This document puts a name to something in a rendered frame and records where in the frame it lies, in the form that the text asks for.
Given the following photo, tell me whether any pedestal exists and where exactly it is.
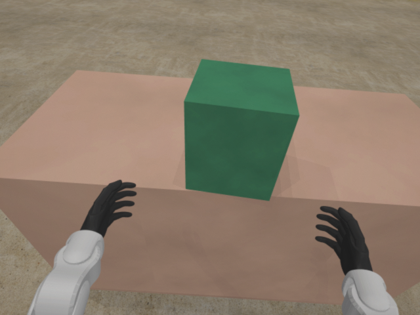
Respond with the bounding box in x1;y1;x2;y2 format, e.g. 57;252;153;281
0;70;420;305

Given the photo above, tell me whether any robot right hand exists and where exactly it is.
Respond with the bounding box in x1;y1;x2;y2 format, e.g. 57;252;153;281
315;206;373;275

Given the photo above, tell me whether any carton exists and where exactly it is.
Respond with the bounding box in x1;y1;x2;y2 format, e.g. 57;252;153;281
184;59;299;201

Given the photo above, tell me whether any right robot forearm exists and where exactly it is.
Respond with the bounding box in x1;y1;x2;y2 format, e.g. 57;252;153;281
341;269;399;315

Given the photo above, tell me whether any left robot forearm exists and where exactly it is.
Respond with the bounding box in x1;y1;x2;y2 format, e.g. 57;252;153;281
27;230;104;315

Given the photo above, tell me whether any robot left hand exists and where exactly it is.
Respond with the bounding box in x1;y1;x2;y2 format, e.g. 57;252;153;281
81;180;137;238

